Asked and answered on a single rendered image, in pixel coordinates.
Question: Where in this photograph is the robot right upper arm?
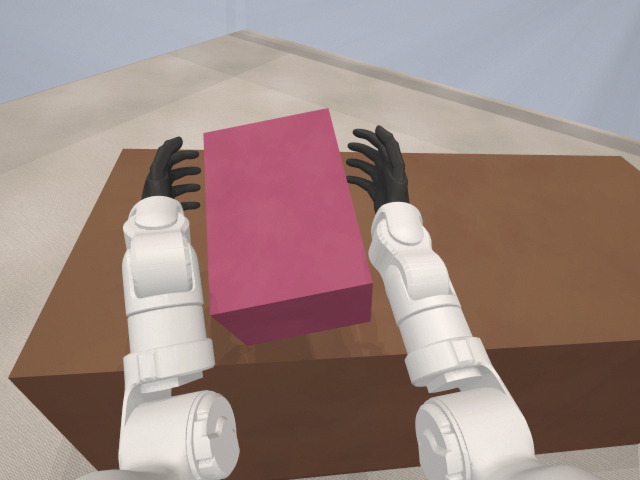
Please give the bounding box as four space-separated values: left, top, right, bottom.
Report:
415 386 604 480

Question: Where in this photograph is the carton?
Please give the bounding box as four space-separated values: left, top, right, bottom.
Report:
203 108 373 346

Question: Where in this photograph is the robot left upper arm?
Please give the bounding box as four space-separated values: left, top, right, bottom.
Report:
76 390 240 480

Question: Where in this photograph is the right robot hand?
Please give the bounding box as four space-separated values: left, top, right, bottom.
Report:
346 125 410 214

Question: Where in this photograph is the left robot hand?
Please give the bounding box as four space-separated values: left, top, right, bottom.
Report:
141 136 201 211

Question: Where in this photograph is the right robot forearm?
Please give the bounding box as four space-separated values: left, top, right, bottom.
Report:
368 202 534 450

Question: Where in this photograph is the left robot forearm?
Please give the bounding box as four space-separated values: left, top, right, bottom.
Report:
119 196 215 468

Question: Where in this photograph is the pedestal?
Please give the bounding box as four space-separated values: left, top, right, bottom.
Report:
8 149 640 480

